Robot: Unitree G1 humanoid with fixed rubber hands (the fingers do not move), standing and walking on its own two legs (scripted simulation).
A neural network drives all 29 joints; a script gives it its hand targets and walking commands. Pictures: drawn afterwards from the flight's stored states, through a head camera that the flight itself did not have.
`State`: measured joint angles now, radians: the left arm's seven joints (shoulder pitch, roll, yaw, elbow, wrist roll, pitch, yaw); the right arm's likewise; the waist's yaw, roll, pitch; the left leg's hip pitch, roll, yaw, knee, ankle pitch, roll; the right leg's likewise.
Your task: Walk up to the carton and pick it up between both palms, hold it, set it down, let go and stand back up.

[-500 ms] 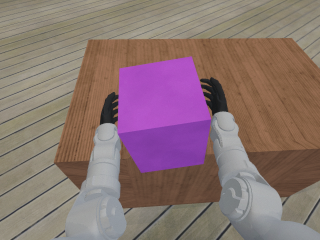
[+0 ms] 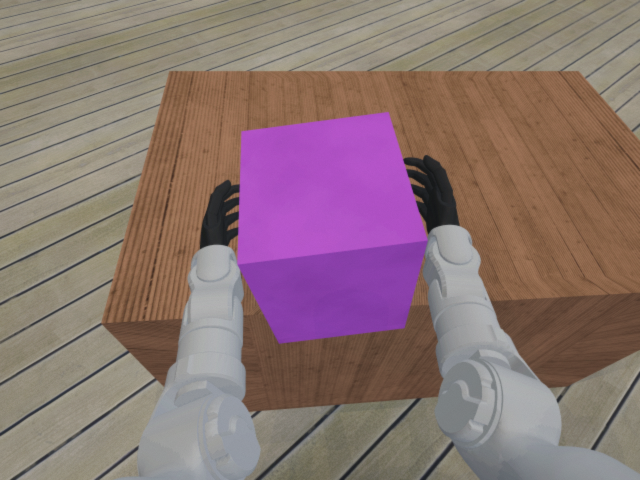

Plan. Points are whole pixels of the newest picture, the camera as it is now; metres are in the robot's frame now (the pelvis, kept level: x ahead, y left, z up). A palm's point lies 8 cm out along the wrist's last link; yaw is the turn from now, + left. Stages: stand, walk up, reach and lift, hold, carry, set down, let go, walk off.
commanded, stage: set down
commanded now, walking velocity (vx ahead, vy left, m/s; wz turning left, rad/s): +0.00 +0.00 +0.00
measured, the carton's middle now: (329, 237) +0.43 +0.02 +0.02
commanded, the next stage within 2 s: none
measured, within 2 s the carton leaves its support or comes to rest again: rests again in 1.08 s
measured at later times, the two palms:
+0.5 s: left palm (225, 240) +0.38 +0.15 +0.05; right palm (444, 223) +0.41 -0.13 +0.08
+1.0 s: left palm (221, 243) +0.39 +0.16 +0.04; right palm (439, 229) +0.42 -0.13 +0.06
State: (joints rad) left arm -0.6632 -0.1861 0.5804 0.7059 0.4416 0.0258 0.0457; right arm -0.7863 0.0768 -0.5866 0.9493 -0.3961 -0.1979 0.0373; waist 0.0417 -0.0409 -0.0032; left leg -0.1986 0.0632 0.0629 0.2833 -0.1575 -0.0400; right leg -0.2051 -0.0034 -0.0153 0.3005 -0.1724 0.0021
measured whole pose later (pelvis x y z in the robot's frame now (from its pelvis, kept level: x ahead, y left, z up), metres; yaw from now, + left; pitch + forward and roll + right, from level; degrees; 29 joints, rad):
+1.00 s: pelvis +0.00 +0.00 +0.00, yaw -2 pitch +10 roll +0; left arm -0.69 -0.09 0.45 0.85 0.33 -0.08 0.13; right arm -0.80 -0.06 -0.29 1.09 -0.12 -0.19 -0.01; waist 0.07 -0.05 -0.05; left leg -0.33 0.09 0.10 0.36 -0.19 -0.04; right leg -0.34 0.02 0.02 0.35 -0.17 0.00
